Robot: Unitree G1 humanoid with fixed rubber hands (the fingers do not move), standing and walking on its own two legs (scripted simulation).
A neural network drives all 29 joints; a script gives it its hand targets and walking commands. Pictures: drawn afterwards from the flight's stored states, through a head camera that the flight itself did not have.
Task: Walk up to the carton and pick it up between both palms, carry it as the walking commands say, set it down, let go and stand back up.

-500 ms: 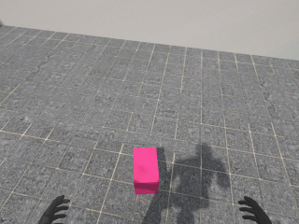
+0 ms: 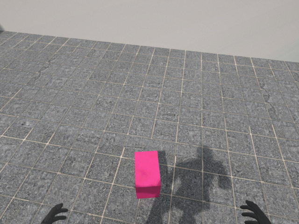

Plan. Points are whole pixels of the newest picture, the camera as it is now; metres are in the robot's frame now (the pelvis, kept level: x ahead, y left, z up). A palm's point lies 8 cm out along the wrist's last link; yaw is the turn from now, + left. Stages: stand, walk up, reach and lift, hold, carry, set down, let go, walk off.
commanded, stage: stand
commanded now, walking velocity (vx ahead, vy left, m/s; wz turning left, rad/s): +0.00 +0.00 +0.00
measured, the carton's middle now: (147, 174) +0.50 +0.02 -0.66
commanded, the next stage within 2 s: none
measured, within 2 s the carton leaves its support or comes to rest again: neither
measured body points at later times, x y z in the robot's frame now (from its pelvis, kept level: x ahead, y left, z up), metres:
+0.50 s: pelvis -0.02 +0.00 +0.01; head -0.02 +0.00 +0.46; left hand +0.09 +0.30 -0.11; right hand +0.09 -0.31 -0.10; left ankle -0.04 +0.10 -0.74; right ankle -0.04 -0.12 -0.74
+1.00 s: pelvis -0.02 +0.00 +0.01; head -0.02 +0.00 +0.46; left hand +0.07 +0.31 -0.11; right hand +0.08 -0.32 -0.11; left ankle -0.04 +0.10 -0.74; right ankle -0.04 -0.12 -0.74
